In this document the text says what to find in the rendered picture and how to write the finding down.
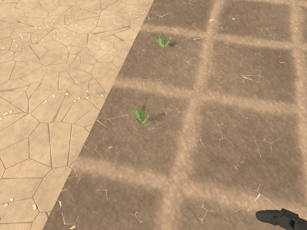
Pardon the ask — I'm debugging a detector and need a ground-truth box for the right robot hand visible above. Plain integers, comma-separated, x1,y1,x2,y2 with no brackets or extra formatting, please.
255,208,307,230

